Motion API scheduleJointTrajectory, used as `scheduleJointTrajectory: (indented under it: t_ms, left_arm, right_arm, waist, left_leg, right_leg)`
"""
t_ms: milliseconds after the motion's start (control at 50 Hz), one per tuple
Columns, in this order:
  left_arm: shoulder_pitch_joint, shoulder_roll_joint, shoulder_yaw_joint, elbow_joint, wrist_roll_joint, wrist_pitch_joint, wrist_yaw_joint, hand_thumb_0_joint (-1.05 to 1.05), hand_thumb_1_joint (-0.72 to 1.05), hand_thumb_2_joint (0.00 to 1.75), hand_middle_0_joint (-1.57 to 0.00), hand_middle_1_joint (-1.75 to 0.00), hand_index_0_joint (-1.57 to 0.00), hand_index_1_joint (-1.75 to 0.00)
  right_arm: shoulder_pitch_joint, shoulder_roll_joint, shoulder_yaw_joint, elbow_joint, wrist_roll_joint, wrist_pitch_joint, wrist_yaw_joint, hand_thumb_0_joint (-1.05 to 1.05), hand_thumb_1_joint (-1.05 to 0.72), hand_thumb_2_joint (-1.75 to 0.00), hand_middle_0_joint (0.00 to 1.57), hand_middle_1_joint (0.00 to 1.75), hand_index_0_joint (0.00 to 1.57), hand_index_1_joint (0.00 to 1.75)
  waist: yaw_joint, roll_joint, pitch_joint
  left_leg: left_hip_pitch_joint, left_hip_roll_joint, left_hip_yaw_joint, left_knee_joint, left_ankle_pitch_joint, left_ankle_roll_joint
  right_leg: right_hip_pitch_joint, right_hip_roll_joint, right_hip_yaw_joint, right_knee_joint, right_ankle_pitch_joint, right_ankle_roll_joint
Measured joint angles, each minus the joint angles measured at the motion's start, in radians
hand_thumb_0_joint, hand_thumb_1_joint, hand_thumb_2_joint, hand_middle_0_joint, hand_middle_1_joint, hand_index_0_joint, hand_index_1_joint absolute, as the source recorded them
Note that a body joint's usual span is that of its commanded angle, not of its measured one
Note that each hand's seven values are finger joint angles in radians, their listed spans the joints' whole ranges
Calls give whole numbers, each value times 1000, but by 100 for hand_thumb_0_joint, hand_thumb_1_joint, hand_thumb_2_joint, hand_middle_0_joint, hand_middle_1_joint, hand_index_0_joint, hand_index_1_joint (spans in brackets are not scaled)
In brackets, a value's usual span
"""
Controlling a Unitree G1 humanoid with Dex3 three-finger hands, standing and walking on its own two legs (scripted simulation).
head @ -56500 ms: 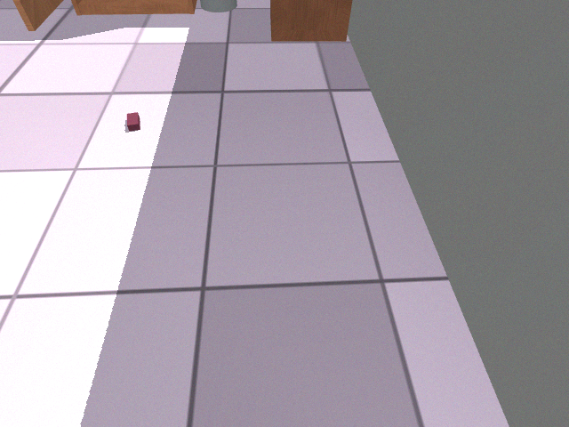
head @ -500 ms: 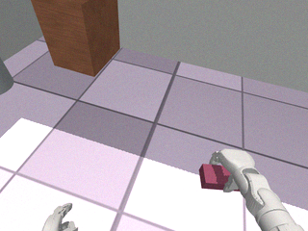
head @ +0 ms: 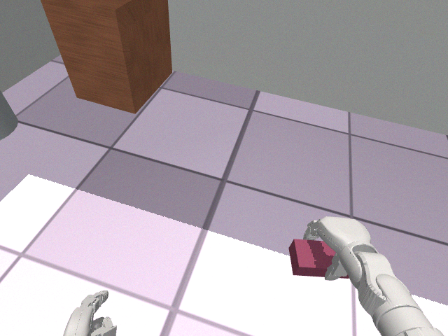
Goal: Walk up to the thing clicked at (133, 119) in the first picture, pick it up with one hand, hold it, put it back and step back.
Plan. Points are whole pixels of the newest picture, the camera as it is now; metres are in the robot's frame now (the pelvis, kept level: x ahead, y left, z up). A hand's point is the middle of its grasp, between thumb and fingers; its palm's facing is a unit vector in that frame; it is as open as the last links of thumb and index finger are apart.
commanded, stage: hold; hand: right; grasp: from above
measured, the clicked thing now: (321, 258) +0.30 -0.21 -0.08
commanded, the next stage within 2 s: crouch in 0.34 s
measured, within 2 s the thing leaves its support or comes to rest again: neither
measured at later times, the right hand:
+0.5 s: hand (334, 253) +0.29 -0.22 -0.04, palm faces -0.46 +0.04 -0.89, open 8.8 cm
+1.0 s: hand (311, 266) +0.33 -0.24 -0.20, palm faces -0.41 -0.07 -0.91, open 8.8 cm
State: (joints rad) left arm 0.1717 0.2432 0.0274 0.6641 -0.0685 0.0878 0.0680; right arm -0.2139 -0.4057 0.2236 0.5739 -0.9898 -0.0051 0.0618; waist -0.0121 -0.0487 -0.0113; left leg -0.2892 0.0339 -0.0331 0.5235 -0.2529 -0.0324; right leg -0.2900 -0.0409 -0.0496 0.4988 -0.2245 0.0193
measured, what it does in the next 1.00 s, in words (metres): lowers itself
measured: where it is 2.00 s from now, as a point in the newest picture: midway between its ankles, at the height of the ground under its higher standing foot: outside the picture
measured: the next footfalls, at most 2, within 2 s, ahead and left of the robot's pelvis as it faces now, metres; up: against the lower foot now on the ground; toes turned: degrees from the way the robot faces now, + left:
none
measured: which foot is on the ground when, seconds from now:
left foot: down 0.00-1.00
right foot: down 0.00-1.00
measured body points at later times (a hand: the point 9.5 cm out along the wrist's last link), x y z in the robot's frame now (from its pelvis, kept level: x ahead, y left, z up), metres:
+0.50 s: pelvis +0.00 +0.00 +0.00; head +0.01 +0.02 +0.45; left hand +0.15 +0.25 -0.12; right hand +0.31 -0.22 +0.01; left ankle +0.01 +0.14 -0.74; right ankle +0.02 -0.13 -0.74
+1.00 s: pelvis -0.03 -0.01 -0.10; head +0.08 -0.02 +0.34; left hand +0.07 +0.28 -0.21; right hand +0.35 -0.23 -0.15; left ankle +0.01 +0.14 -0.74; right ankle +0.02 -0.13 -0.74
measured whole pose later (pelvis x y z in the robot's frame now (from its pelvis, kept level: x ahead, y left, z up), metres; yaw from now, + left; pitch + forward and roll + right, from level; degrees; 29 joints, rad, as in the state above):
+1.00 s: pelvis -0.03 -0.01 -0.10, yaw -1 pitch +20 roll +2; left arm 0.20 0.27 0.08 0.71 0.01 0.06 0.02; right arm -0.58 -0.40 0.16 1.14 -1.20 -0.09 -0.34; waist 0.09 -0.01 -0.13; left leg -1.04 0.02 -0.01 1.15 -0.46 -0.04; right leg -1.08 -0.05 0.01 1.17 -0.45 0.02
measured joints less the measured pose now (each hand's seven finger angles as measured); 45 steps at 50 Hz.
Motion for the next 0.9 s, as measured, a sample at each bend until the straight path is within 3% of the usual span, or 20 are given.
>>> scheduleJointTrajectory:
  t_ms: [280, 620, 760, 900]
  left_arm:
    - [9, 0, 7, 6, -3, 13, -4, 1, 90, 90, -20, -30, -20, -30]
    - [12, -1, 11, 12, 1, 18, -7, 1, 89, 90, -20, -30, -21, -30]
    - [6, -2, 12, 5, 21, 19, -19, 1, 89, 90, -20, -30, -21, -30]
    - [16, 19, 39, 19, 58, 0, -46, 1, 89, 90, -20, -30, -21, -30]
  right_arm:
    - [-11, 5, 2, 25, -3, 5, -4, 0, -21, -24, 81, 37, 85, 31]
    - [-38, 10, -11, 108, -20, -20, -60, 0, -22, -23, 80, 37, 85, 31]
    - [-92, 17, -19, 256, -77, -79, -159, 0, -22, -24, 81, 37, 85, 30]
    - [-237, 13, -37, 437, -178, -98, -325, 0, -21, -25, 81, 38, 85, 31]
  waist:
    - [2, 3, -3]
    - [15, 9, -4]
    - [40, 39, -11]
    - [65, 50, -78]
  left_leg:
    - [18, 1, -1, -21, 4, -1]
    - [-2, 1, 4, -12, 2, -1]
    - [-137, 0, 13, 95, -32, 1]
    - [-490, -8, 25, 402, -139, -6]
  right_leg:
    - [16, 1, -1, -17, 1, -1]
    - [-6, 1, 4, -8, 1, -1]
    - [-149, 0, 19, 107, -33, 0]
    - [-523, -10, 48, 440, -147, 3]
